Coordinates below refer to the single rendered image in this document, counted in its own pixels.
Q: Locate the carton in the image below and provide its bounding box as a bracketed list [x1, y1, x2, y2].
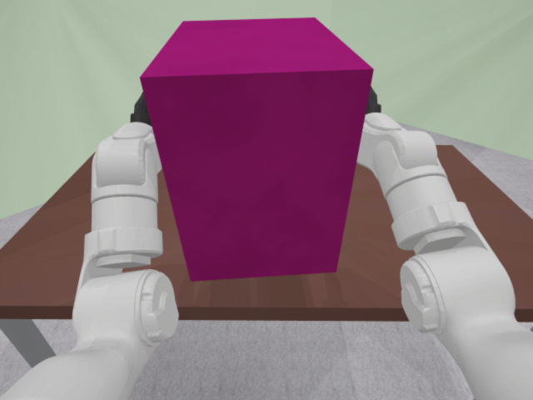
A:
[140, 17, 374, 282]

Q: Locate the right robot upper arm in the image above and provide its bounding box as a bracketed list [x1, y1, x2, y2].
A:
[400, 245, 533, 400]

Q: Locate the left robot hand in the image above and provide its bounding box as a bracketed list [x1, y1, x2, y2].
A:
[131, 92, 152, 126]

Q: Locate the left robot upper arm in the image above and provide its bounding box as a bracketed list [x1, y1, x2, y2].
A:
[0, 269, 179, 400]

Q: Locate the left robot forearm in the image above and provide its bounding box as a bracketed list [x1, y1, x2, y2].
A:
[72, 122, 163, 340]

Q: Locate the right robot hand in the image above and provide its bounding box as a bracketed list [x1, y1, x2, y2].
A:
[366, 87, 381, 114]

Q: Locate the right robot forearm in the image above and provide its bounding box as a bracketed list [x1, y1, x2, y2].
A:
[356, 112, 516, 312]

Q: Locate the table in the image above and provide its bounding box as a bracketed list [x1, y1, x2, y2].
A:
[0, 145, 533, 400]

